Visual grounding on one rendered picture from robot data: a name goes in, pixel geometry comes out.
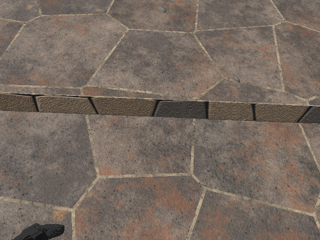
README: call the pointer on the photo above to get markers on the left robot hand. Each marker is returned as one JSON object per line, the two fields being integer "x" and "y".
{"x": 41, "y": 232}

